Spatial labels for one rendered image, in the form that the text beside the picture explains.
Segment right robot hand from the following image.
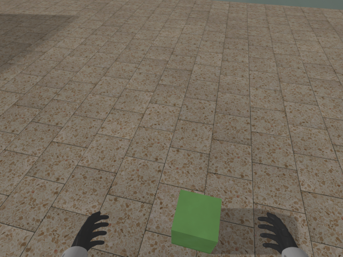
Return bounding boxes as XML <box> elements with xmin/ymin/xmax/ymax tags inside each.
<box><xmin>258</xmin><ymin>212</ymin><xmax>298</xmax><ymax>254</ymax></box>

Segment left robot hand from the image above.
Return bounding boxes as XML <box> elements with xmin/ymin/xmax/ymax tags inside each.
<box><xmin>71</xmin><ymin>211</ymin><xmax>109</xmax><ymax>251</ymax></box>

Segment left robot forearm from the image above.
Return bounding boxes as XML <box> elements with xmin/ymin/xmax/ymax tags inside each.
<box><xmin>61</xmin><ymin>246</ymin><xmax>88</xmax><ymax>257</ymax></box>

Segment carton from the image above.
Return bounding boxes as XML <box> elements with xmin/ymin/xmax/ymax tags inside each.
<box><xmin>171</xmin><ymin>190</ymin><xmax>222</xmax><ymax>254</ymax></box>

